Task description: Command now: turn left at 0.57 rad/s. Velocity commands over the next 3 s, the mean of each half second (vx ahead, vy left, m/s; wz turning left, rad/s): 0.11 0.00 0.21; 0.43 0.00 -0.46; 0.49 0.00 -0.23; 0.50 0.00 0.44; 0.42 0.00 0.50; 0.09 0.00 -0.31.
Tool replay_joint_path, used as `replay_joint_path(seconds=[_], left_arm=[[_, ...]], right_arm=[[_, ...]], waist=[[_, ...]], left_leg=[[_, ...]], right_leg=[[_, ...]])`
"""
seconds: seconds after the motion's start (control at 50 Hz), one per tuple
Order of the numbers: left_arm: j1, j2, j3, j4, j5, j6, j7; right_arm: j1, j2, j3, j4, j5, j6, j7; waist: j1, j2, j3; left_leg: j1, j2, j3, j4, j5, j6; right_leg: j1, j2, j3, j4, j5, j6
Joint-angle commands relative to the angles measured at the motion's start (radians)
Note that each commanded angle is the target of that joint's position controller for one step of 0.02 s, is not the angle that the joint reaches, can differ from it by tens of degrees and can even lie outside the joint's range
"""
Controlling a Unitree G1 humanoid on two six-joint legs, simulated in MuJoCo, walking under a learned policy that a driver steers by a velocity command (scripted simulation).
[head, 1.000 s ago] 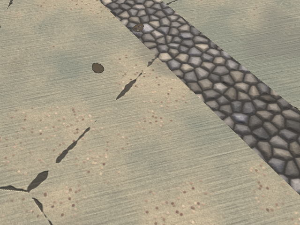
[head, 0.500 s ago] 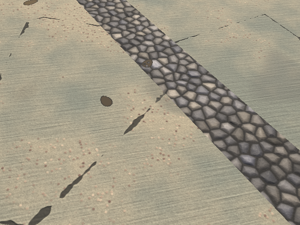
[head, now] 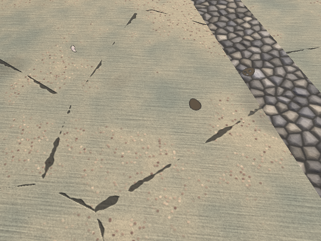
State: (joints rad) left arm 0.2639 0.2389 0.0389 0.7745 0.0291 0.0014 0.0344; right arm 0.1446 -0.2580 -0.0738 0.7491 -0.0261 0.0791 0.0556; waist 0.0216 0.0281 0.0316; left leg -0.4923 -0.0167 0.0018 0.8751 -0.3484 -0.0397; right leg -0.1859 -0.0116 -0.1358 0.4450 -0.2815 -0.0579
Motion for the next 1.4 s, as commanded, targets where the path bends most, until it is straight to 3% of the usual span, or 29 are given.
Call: replay_joint_path(seconds=[0.02, 0.08, 0.12, 0.14, 0.16, 0.18, 0.22, 0.28, 0.36, 0.52, 0.58, 0.6, 0.62, 0.64, 0.66, 0.7, 0.74, 0.8, 0.98, 1.02, 1.06, 1.08, 1.1, 1.12, 1.14, 1.16, 1.18, 1.28, 1.4], left_arm=[[0.041, 0.18, 0.049, -0.039, 0.004, -0.006, -0.005], [0.04, 0.189, 0.056, -0.032, 0.001, 0.0, -0.005], [0.071, 0.177, 0.055, -0.018, -0.002, 0.005, -0.005], [0.094, 0.095, 0.034, -0.062, 0.003, 0.01, -0.014], [-0.03, 0.097, 0.028, -0.116, -0.004, 0.02, -0.011], [-0.065, 0.128, 0.033, -0.11, 0.003, 0.031, -0.013], [-0.026, 0.109, 0.031, -0.071, -0.013, 0.033, -0.02], [0.086, 0.107, 0.029, -0.005, 0.008, 0.042, -0.043], [-0.022, 0.096, 0.023, -0.016, 0.004, 0.029, -0.074], [-0.061, 0.078, 0.023, -0.022, -0.002, -0.008, -0.093], [0.053, 0.071, 0.027, 0.015, -0.002, -0.028, -0.088], [0.179, 0.1, 0.039, 0.06, 0.001, -0.039, -0.079], [0.308, 0.221, 0.072, 0.075, 0.01, -0.05, -0.065], [0.32, 0.259, 0.078, 0.075, -0.004, -0.05, -0.063], [0.26, 0.221, 0.068, 0.063, -0.008, -0.045, -0.056], [0.16, 0.173, 0.059, 0.04, -0.019, -0.048, -0.05], [0.139, 0.144, 0.049, 0.044, -0.029, -0.058, -0.048], [0.196, 0.149, 0.052, 0.079, -0.039, -0.064, -0.049], [0.276, 0.167, 0.055, 0.118, -0.021, -0.055, -0.022], [0.211, 0.189, 0.06, 0.103, -0.018, -0.057, -0.017], [0.159, 0.212, 0.066, 0.092, -0.021, -0.067, -0.03], [0.169, 0.154, 0.052, 0.066, -0.028, -0.077, -0.041], [0.296, 0.04, 0.031, 0.048, -0.058, -0.074, -0.041], [0.282, 0.144, 0.043, 0.071, -0.019, -0.064, -0.035], [0.21, 0.148, 0.047, 0.076, -0.007, -0.061, -0.041], [0.157, 0.124, 0.039, 0.071, -0.001, -0.061, -0.049], [0.134, 0.108, 0.038, 0.07, 0.005, -0.057, -0.055], [0.06, 0.073, 0.024, 0.048, 0.014, -0.031, -0.074], [-0.22, 0.038, -0.015, -0.036, 0.008, -0.047, -0.091]], right_arm=[[-0.092, -0.058, -0.003, -0.106, 0.01, -0.018, 0.002], [-0.077, -0.059, -0.001, -0.119, 0.016, -0.035, -0.009], [0.014, -0.09, -0.007, -0.096, -0.003, -0.063, -0.027], [0.079, -0.197, -0.026, -0.106, -0.017, -0.079, -0.038], [0.136, -0.25, -0.044, -0.091, 0.013, -0.068, -0.046], [0.165, -0.19, -0.028, -0.074, 0.026, -0.062, -0.053], [0.032, -0.114, 0.001, -0.073, 0.018, -0.053, -0.065], [0.011, -0.074, 0.017, -0.056, 0.012, -0.059, -0.065], [0.103, -0.129, 0.002, 0.005, -0.004, -0.075, -0.055], [0.118, -0.154, -0.019, 0.028, 0.002, -0.122, -0.058], [0.1, -0.148, -0.023, 0.032, 0.002, -0.123, -0.056], [0.087, -0.11, -0.012, 0.025, -0.011, -0.125, -0.056], [0.028, -0.02, 0.017, -0.038, -0.009, -0.134, -0.043], [-0.02, -0.069, 0.008, -0.057, -0.037, -0.141, -0.039], [-0.019, -0.094, 0.004, -0.046, -0.037, -0.146, -0.03], [0.021, -0.101, 0.004, -0.013, -0.02, -0.156, -0.017], [0.042, -0.103, 0.007, 0.013, -0.04, -0.138, -0.016], [-0.017, -0.085, 0.017, -0.01, -0.028, -0.115, -0.016], [-0.297, -0.078, 0.044, -0.113, 0.0, -0.129, -0.022], [-0.193, -0.106, 0.036, -0.088, 0.004, -0.136, -0.033], [0.084, -0.164, 0.01, -0.006, 0.006, -0.151, -0.058], [0.24, -0.231, -0.007, 0.002, -0.019, -0.162, -0.078], [0.243, -0.307, -0.023, -0.003, -0.042, -0.154, -0.081], [0.193, -0.244, -0.02, 0.001, -0.015, -0.142, -0.072], [0.12, -0.157, -0.002, -0.004, -0.006, -0.142, -0.068], [0.081, -0.102, 0.01, 0.003, -0.008, -0.147, -0.062], [0.079, -0.084, 0.017, 0.018, -0.011, -0.154, -0.061], [0.152, -0.093, 0.016, 0.093, 0.009, -0.197, -0.044], [0.23, -0.117, 0.01, 0.143, 0.019, -0.183, -0.039]], waist=[[0.029, -0.191, -0.046], [0.019, -0.179, -0.058], [-0.032, -0.051, -0.112], [-0.024, 0.187, -0.184], [-0.099, 0.236, -0.17], [-0.104, 0.085, -0.145], [-0.021, 0.057, -0.057], [0.009, 0.086, -0.11], [-0.053, 0.111, 0.01], [-0.039, 0.076, 0.039], [0.028, 0.017, 0.033], [0.075, -0.055, 0.002], [0.125, -0.332, -0.028], [0.122, -0.28, 0.021], [0.082, -0.139, 0.061], [0.016, -0.076, 0.053], [-0.004, -0.106, 0.02], [-0.004, -0.1, 0.006], [0.067, -0.127, 0.049], [0.005, -0.132, 0.02], [-0.121, -0.086, -0.121], [-0.171, 0.004, -0.261], [-0.088, 0.259, -0.384], [-0.075, 0.172, -0.321], [-0.058, 0.075, -0.159], [-0.05, 0.015, -0.075], [-0.036, 0.036, -0.039], [0.0, 0.064, -0.018], [-0.048, 0.056, 0.028]], left_leg=[[0.027, -0.018, 0.073, -0.117, -0.042, 0.027], [0.123, -0.034, 0.093, -0.256, -0.036, 0.067], [0.375, 0.007, -0.016, -0.488, 0.172, 0.101], [0.566, 0.311, -0.39, -0.532, 0.412, 0.164], [0.549, 0.448, -0.56, -0.524, 0.684, 0.344], [0.547, 0.4, -0.458, -0.508, 0.701, 0.363], [0.41, 0.266, -0.286, -0.525, 0.648, 0.295], [0.344, 0.177, -0.168, -0.58, 0.403, 0.246], [0.327, 0.217, -0.235, -0.717, -0.123, 0.238], [0.27, 0.288, -0.178, -0.731, -0.221, 0.233], [0.148, 0.245, -0.073, -0.591, -0.242, 0.2], [0.047, 0.189, 0.008, -0.419, -0.206, 0.171], [-0.204, 0.04, 0.179, -0.018, -0.151, 0.1], [-0.407, -0.05, 0.046, 0.137, -0.225, 0.096], [-0.415, 0.031, -0.034, 0.195, -0.131, 0.1], [-0.321, 0.076, -0.038, 0.146, 0.049, 0.08], [-0.247, 0.076, -0.012, 0.128, 0.13, 0.046], [-0.244, 0.065, 0.018, 0.102, 0.188, 0.012], [-0.141, 0.009, 0.02, -0.255, 0.321, 0.028], [0.053, -0.017, 0.014, -0.324, 0.274, 0.059], [0.416, -0.024, 0.008, -0.38, 0.239, 0.1], [0.652, 0.181, -0.202, -0.409, 0.007, 0.141], [0.86, 0.459, -0.687, -0.518, -0.108, 0.25], [0.749, 0.435, -0.813, -0.584, -0.23, 0.275], [0.59, 0.389, -0.644, -0.604, -0.227, 0.259], [0.471, 0.336, -0.5, -0.622, -0.096, 0.246], [0.4, 0.293, -0.397, -0.641, 0.026, 0.229], [0.331, 0.256, -0.195, -0.698, 0.337, 0.25], [0.273, 0.182, -0.09, -0.72, 0.403, 0.231]], right_leg=[[0.081, -0.257, 0.148, -0.065, 0.445, -0.146], [0.077, -0.273, 0.133, 0.029, 0.446, -0.115], [-0.063, -0.227, 0.061, 0.23, 0.291, -0.025], [-0.284, -0.134, -0.018, 0.496, -0.193, 0.044], [-0.466, 0.015, 0.07, 0.604, -0.39, 0.065], [-0.472, -0.03, 0.146, 0.675, -0.336, 0.072], [-0.411, -0.048, 0.169, 0.643, -0.196, 0.084], [-0.268, -0.029, 0.124, 0.561, -0.093, 0.099], [-0.333, -0.025, 0.117, 0.396, -0.043, 0.078], [-0.209, -0.004, 0.086, 0.201, -0.07, -0.003], [0.036, 0.038, 0.059, 0.047, -0.052, -0.043], [0.197, 0.012, 0.134, -0.011, -0.121, -0.068], [0.349, -0.253, 0.626, -0.218, -0.445, -0.172], [0.357, -0.358, 0.936, -0.32, -0.484, -0.249], [0.32, -0.33, 0.814, -0.278, -0.374, -0.242], [0.243, -0.225, 0.621, -0.265, -0.113, -0.178], [0.212, -0.156, 0.498, -0.263, 0.156, -0.15], [0.188, -0.121, 0.427, -0.234, 0.42, -0.154], [0.193, -0.121, 0.48, -0.175, 0.598, -0.137], [0.155, -0.116, 0.48, -0.115, 0.698, -0.102], [0.085, -0.044, 0.43, 0.191, 0.815, -0.061], [-0.05, 0.018, 0.39, 0.464, 0.542, -0.048], [-0.34, 0.168, 0.286, 0.758, -0.252, -0.02], [-0.424, 0.1, 0.281, 0.848, -0.216, -0.037], [-0.431, 0.053, 0.267, 0.841, -0.115, -0.035], [-0.41, 0.024, 0.253, 0.793, -0.054, -0.032], [-0.381, 0.004, 0.249, 0.754, -0.039, -0.026], [-0.377, -0.015, 0.231, 0.617, 0.0, 0.001], [-0.29, -0.033, 0.096, 0.23, 0.191, 0.052]])
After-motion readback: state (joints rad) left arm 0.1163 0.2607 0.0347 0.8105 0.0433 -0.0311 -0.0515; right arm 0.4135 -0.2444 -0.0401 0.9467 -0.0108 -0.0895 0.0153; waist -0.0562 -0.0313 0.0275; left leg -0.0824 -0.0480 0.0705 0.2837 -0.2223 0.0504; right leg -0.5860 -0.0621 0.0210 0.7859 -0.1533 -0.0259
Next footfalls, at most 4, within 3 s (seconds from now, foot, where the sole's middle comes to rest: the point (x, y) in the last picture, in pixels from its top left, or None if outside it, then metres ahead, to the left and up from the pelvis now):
0.12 left None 0.05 0.11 -0.78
0.60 right None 0.14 -0.09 -0.78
1.08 left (177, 230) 0.52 0.01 -0.78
1.54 right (242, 197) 0.67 -0.28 -0.78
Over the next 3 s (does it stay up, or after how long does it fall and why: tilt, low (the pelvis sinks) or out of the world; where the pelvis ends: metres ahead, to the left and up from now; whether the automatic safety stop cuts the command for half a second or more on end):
stays up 1.12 -0.15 0.00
